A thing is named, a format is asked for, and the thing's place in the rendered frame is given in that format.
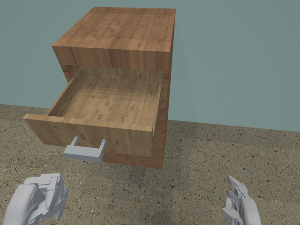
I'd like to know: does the right robot hand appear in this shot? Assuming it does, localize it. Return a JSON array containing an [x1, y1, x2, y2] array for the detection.
[[223, 175, 262, 225]]

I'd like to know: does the left robot hand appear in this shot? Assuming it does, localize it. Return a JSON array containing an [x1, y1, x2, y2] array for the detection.
[[2, 173, 69, 225]]

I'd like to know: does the cabinet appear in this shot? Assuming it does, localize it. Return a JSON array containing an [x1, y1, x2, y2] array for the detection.
[[52, 7, 176, 169]]

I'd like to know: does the handle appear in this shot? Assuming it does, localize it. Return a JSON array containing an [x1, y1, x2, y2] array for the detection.
[[63, 136, 106, 162]]

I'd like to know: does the drawer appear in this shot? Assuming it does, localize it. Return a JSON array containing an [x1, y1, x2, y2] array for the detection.
[[23, 66, 163, 157]]

